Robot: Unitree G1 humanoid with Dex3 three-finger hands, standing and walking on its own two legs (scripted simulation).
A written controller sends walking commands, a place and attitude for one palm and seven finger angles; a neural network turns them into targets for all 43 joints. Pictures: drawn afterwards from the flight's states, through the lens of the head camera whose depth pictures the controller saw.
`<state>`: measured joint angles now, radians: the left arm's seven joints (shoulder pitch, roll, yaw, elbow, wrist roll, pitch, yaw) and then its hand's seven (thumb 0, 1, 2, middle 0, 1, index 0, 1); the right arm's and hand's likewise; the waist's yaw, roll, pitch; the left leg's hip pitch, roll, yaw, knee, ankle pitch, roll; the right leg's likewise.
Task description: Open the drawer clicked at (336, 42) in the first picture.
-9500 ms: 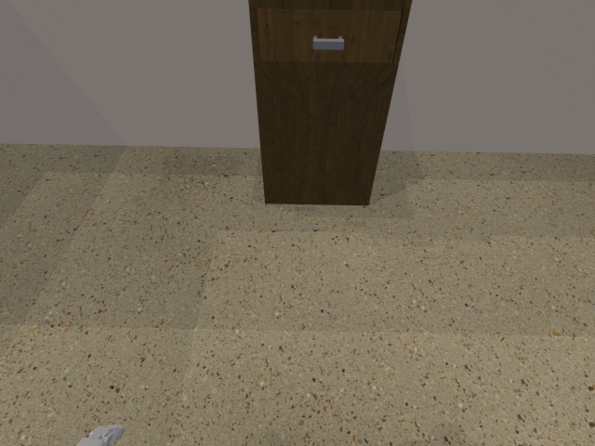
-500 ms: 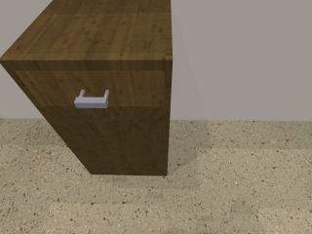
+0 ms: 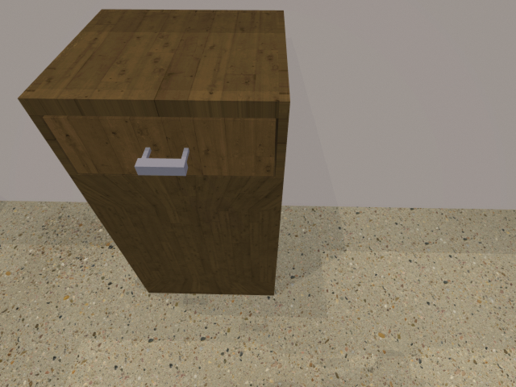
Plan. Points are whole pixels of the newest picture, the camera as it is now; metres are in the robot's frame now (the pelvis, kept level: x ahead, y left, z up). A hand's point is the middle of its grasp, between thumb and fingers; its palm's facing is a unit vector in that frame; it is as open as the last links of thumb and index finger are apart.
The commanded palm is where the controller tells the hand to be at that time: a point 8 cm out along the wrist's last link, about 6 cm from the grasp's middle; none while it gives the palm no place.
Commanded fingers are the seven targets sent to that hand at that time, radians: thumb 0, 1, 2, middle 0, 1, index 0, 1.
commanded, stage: come to a stop and stand still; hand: left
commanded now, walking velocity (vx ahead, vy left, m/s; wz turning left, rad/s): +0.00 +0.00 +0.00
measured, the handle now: (164, 159) +0.53 +0.24 +0.02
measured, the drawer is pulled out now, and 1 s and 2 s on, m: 0.00 0.00 0.00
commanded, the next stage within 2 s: look again from close up in 0.38 s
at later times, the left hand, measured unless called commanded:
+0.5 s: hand out of the picture -0.02 +0.20 -0.16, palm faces +0.00 -0.98 -0.20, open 7.4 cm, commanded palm none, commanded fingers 0.00 0.90 0.90 -0.20 -0.30 -0.20 -0.30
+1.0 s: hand out of the picture +0.03 +0.18 -0.17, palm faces +0.01 -0.98 -0.19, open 7.3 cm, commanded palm none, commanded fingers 0.00 0.90 0.90 -0.20 -0.30 -0.20 -0.30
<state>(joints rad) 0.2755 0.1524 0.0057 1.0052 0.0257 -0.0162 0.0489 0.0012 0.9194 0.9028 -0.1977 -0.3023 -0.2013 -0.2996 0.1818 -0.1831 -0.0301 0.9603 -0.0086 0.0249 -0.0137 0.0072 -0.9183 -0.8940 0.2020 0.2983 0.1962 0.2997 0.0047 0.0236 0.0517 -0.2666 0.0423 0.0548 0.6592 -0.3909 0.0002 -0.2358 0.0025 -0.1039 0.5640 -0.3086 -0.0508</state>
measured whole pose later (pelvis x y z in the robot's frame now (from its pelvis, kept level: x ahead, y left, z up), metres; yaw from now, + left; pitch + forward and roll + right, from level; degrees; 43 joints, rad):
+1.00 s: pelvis +0.03 +0.01 +0.01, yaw -1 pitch +0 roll +1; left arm 0.28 0.15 -0.01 1.12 0.01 -0.01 0.03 0.01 0.92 0.90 -0.19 -0.30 -0.20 -0.30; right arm 0.27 -0.15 0.02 1.14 -0.02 -0.02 -0.03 0.01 -0.92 -0.89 0.20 0.30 0.20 0.30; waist 0.00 -0.01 0.03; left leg -0.15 0.01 0.08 0.46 -0.30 0.01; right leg -0.17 -0.02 -0.08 0.49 -0.32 -0.02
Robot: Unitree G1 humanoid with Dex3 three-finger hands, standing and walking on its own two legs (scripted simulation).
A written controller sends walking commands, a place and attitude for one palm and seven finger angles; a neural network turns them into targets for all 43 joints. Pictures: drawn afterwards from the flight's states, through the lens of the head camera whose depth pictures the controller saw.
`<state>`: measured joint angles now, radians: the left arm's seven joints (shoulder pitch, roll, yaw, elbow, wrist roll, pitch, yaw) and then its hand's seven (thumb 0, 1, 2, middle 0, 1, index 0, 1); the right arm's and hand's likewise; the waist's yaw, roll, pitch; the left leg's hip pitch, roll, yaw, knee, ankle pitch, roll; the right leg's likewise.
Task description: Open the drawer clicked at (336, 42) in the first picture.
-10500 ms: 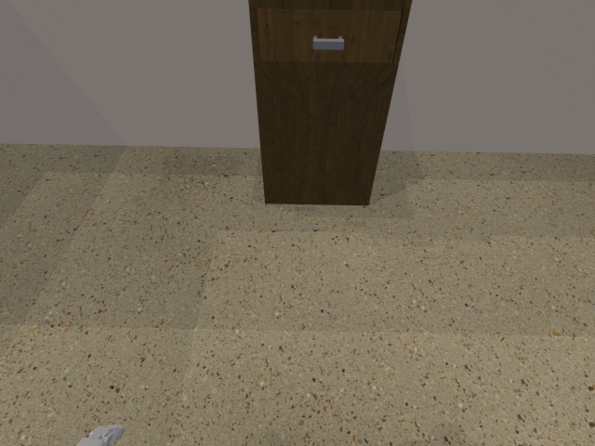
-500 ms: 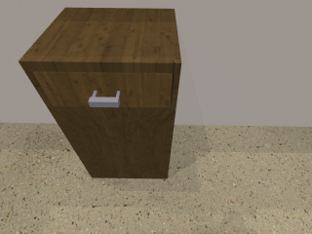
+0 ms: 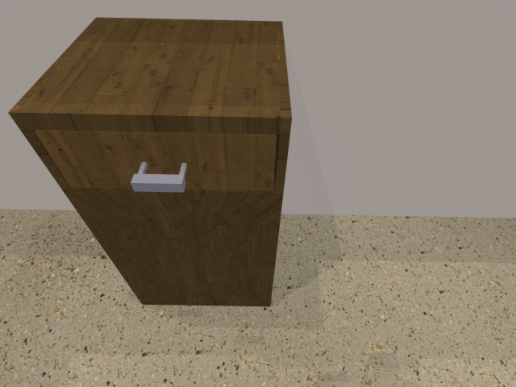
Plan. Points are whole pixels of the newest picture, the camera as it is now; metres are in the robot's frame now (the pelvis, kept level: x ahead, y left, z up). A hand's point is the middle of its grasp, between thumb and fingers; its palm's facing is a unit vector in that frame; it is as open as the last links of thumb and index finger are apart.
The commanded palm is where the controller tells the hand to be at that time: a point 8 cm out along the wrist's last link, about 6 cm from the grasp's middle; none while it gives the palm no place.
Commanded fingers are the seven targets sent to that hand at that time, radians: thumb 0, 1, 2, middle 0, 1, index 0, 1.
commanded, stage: raise the hand with hooked fingers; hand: left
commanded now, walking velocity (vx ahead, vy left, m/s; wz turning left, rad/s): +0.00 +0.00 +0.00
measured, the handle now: (161, 175) +0.50 +0.23 +0.01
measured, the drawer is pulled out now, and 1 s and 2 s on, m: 0.00 0.00 0.00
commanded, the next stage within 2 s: move the hooked fingers above the handle in 1.94 s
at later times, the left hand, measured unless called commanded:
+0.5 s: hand out of the picture +0.11 +0.18 -0.07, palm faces -0.15 -0.18 -0.97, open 8.7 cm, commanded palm +0.14 +0.21 +0.01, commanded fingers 0.00 0.34 0.66 -0.24 -0.66 -0.24 -0.66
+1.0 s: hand (122, 315) +0.21 +0.21 +0.03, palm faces +0.00 -0.12 -0.99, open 11.7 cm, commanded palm +0.20 +0.22 +0.10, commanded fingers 0.00 -0.24 0.41 -0.28 -1.03 -0.28 -1.03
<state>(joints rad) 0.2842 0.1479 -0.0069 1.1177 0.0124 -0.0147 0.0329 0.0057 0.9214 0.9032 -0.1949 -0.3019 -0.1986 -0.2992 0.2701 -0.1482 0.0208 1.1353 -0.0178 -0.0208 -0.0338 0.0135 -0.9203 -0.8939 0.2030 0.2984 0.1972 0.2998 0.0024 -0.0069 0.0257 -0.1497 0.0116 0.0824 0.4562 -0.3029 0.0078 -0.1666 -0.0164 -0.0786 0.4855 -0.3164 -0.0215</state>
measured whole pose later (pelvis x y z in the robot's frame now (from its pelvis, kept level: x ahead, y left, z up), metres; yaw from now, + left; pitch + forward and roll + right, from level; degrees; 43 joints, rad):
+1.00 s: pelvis -0.04 -0.02 -0.01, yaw -2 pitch +3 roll +2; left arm 0.25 0.40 -0.05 -0.07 0.96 0.04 0.23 0.00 -0.02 0.51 -0.28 -0.90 -0.29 -0.89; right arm 0.18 -0.26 -0.01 0.63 -0.03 0.08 -0.04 0.02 -0.90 -0.89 0.21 0.30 0.20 0.30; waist 0.06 0.06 -0.02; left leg -0.33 0.02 0.06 0.59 -0.31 -0.01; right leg -0.38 0.00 -0.04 0.65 -0.33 -0.05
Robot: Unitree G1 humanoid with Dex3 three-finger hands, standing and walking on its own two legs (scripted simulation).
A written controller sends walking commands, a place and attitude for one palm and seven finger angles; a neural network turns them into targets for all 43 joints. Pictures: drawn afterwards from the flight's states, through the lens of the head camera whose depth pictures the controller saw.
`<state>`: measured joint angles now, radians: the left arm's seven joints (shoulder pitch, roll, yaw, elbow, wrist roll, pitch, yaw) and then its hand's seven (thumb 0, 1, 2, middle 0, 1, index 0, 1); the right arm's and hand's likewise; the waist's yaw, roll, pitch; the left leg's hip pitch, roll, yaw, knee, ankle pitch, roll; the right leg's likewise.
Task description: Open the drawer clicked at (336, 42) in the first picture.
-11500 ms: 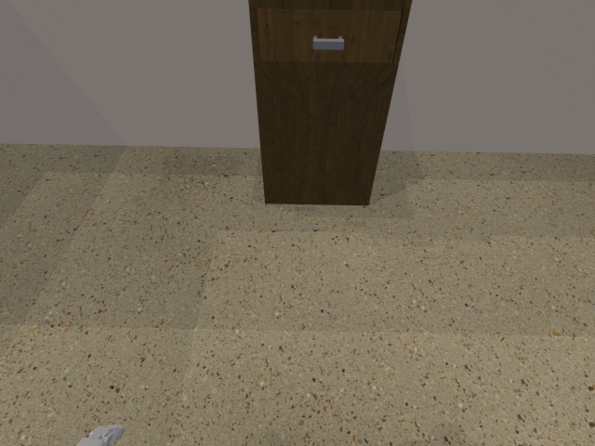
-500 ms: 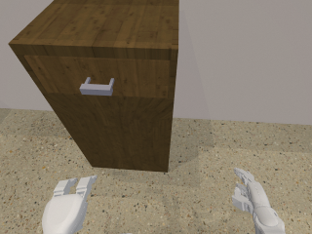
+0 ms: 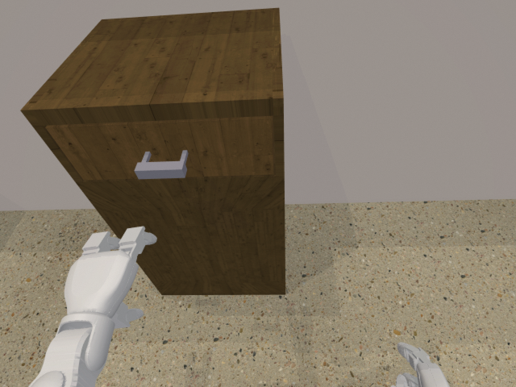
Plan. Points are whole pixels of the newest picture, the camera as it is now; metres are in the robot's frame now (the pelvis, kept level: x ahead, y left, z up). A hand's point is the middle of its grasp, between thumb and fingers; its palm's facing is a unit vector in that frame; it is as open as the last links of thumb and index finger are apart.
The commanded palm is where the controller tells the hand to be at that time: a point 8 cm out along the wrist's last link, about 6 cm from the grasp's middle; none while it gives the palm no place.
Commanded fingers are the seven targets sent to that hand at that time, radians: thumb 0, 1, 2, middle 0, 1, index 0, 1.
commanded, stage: raise the hand with hooked fingers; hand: left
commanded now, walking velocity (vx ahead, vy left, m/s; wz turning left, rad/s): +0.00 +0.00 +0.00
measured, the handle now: (163, 162) +0.52 +0.27 +0.03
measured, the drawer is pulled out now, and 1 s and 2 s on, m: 0.00 0.00 0.00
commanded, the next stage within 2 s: move the hooked fingers above the handle in 0.94 s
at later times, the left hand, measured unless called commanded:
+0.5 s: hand (85, 212) +0.31 +0.29 +0.13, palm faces +0.09 -0.07 -0.99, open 13.8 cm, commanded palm +0.28 +0.28 +0.19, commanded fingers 0.00 -0.50 0.30 -0.30 -1.20 -0.30 -1.20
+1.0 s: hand (88, 210) +0.30 +0.27 +0.15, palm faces +0.13 -0.07 -0.99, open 13.8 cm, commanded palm +0.27 +0.27 +0.20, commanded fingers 0.00 -0.50 0.30 -0.30 -1.20 -0.30 -1.20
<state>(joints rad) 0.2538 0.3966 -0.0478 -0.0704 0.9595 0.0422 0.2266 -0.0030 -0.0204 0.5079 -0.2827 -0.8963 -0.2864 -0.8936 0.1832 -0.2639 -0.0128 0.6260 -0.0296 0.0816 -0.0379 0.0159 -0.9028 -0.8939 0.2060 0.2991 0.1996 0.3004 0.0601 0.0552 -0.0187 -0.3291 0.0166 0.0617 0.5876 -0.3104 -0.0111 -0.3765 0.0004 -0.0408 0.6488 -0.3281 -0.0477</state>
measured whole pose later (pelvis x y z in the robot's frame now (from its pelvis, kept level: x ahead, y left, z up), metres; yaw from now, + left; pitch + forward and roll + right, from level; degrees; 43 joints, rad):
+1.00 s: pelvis +0.00 +0.02 +0.02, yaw +2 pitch +0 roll +1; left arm -0.13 0.51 -0.03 -0.03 0.88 0.04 0.03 0.00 -0.49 0.31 -0.32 -1.20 -0.32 -1.20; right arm 0.13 -0.27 0.00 0.66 0.02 0.12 0.00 0.01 -0.91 -0.89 0.20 0.30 0.20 0.30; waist 0.10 0.09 0.01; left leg -0.19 -0.01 0.03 0.40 -0.22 0.01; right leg -0.21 -0.02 -0.07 0.43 -0.23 -0.02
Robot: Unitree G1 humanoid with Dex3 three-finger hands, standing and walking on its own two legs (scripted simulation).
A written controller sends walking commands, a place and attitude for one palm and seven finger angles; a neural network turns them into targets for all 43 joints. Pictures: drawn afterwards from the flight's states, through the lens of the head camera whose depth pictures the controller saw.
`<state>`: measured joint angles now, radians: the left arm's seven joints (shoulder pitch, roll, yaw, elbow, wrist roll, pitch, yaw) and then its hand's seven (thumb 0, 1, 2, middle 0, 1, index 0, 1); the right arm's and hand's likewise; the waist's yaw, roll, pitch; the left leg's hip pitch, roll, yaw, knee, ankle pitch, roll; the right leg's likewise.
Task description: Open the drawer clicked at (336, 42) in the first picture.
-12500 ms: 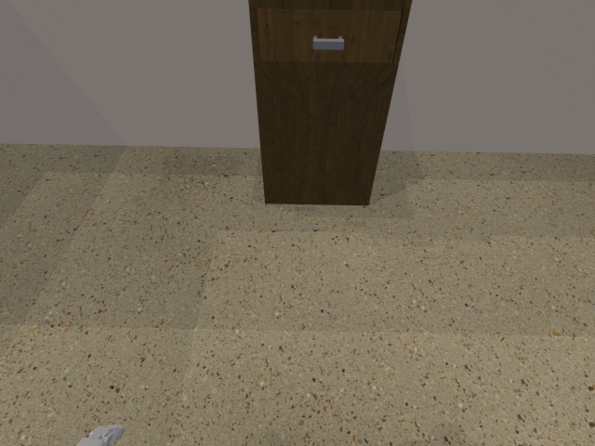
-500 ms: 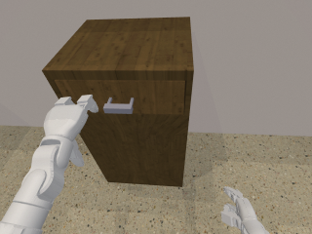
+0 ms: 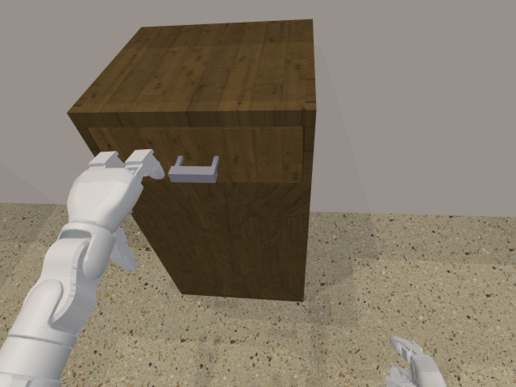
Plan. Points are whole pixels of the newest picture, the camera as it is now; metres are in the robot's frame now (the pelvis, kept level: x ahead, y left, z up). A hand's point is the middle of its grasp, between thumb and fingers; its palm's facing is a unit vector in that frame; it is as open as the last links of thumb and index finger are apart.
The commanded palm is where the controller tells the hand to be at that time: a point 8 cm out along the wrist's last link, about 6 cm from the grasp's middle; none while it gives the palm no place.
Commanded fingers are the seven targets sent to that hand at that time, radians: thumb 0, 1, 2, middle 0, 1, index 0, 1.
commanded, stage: move the hooked fingers above the handle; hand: left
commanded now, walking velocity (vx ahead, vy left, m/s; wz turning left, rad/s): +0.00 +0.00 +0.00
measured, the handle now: (195, 167) +0.53 +0.23 +0.01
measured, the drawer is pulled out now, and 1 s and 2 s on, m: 0.00 0.00 0.00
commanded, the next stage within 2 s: none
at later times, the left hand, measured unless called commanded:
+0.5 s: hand (146, 197) +0.35 +0.24 +0.11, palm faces +0.05 -0.05 -1.00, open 13.8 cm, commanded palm +0.34 +0.24 +0.16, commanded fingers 0.00 -0.50 0.30 -0.30 -1.20 -0.30 -1.20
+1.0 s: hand (164, 184) +0.41 +0.24 +0.08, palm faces -0.03 -0.04 -1.00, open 13.8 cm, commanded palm +0.39 +0.23 +0.14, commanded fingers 0.00 -0.50 0.30 -0.30 -1.20 -0.30 -1.20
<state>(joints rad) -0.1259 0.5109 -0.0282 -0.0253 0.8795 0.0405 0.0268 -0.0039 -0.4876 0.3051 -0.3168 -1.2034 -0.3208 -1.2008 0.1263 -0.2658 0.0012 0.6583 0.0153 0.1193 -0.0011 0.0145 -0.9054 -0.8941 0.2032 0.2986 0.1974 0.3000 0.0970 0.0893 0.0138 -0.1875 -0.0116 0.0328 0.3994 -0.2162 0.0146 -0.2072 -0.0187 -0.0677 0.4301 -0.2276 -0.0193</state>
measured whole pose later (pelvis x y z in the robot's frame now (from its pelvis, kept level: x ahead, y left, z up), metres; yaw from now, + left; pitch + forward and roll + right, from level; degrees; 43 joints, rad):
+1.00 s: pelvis +0.02 +0.00 -0.01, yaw -1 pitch +6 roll +1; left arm -0.48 0.47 -0.11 0.48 0.95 0.08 0.04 0.00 -0.48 0.31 -0.31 -1.20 -0.32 -1.20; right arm 0.20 -0.26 -0.02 0.66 0.04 0.13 -0.03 0.01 -0.90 -0.89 0.21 0.30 0.20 0.30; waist 0.03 0.06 -0.04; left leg -0.31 -0.01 0.05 0.47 -0.26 0.02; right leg -0.33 -0.02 -0.05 0.50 -0.27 -0.02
